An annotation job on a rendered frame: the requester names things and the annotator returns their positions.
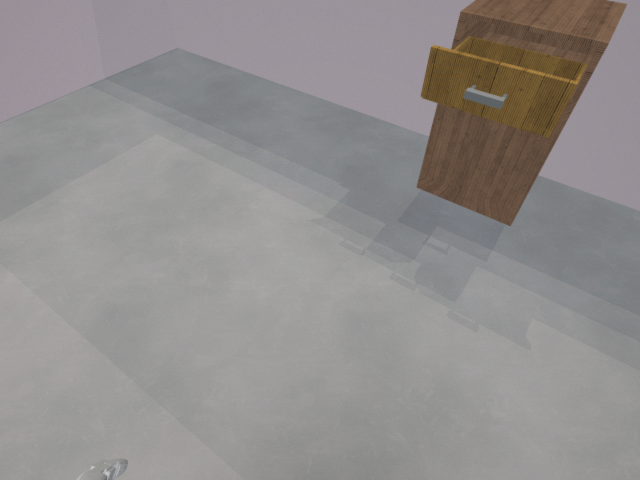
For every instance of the drawer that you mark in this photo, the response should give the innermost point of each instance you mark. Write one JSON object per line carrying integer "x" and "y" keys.
{"x": 539, "y": 86}

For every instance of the handle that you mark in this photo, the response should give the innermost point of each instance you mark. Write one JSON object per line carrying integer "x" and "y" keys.
{"x": 484, "y": 98}

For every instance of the robot left hand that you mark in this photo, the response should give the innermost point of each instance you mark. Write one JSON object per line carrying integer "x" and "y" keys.
{"x": 105, "y": 470}

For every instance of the cabinet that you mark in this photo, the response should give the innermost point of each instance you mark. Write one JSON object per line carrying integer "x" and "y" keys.
{"x": 489, "y": 167}

